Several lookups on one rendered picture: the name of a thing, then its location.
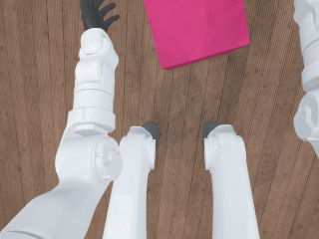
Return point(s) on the right robot thigh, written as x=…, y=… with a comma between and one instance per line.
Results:
x=233, y=215

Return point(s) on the left robot hand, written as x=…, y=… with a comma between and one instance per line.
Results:
x=93, y=18

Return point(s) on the left robot thigh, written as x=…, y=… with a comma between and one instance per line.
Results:
x=127, y=211

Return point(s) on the robot left upper arm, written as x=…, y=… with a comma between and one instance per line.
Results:
x=85, y=166

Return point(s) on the robot right upper arm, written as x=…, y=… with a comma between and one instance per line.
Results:
x=306, y=120

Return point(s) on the left robot forearm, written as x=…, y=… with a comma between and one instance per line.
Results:
x=94, y=90

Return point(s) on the right robot forearm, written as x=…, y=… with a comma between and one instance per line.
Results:
x=306, y=15

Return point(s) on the robot thigh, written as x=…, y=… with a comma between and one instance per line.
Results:
x=127, y=211
x=233, y=215

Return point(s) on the carton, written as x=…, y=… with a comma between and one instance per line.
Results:
x=190, y=31

